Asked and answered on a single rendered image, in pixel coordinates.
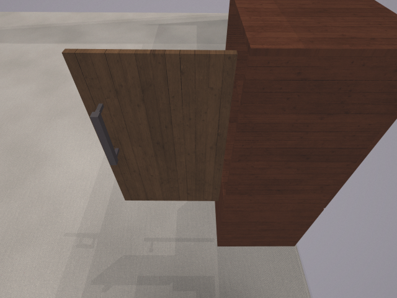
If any handle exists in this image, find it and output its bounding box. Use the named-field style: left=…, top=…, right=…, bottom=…
left=90, top=104, right=119, bottom=165

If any cupboard door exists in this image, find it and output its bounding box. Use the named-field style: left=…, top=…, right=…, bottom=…
left=62, top=49, right=238, bottom=201

